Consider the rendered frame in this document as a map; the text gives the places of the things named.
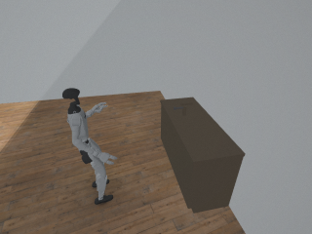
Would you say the left robot thigh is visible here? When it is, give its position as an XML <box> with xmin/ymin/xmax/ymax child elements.
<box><xmin>88</xmin><ymin>137</ymin><xmax>102</xmax><ymax>152</ymax></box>

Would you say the robot left forearm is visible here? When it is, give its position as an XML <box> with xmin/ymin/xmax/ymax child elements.
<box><xmin>85</xmin><ymin>109</ymin><xmax>94</xmax><ymax>118</ymax></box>

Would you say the left robot hand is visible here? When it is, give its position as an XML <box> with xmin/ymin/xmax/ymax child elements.
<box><xmin>92</xmin><ymin>102</ymin><xmax>108</xmax><ymax>113</ymax></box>

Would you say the left robot foot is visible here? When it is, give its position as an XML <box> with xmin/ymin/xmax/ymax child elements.
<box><xmin>92</xmin><ymin>179</ymin><xmax>109</xmax><ymax>188</ymax></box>

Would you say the robot right forearm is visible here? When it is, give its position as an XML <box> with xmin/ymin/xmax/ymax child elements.
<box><xmin>74</xmin><ymin>139</ymin><xmax>101</xmax><ymax>157</ymax></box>

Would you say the right robot hand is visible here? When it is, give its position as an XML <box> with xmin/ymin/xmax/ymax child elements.
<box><xmin>99</xmin><ymin>152</ymin><xmax>117</xmax><ymax>165</ymax></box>

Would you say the counter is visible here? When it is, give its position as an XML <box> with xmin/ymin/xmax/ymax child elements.
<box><xmin>160</xmin><ymin>97</ymin><xmax>246</xmax><ymax>214</ymax></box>

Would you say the right robot upper arm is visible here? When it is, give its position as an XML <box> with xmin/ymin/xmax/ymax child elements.
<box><xmin>70</xmin><ymin>114</ymin><xmax>83</xmax><ymax>146</ymax></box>

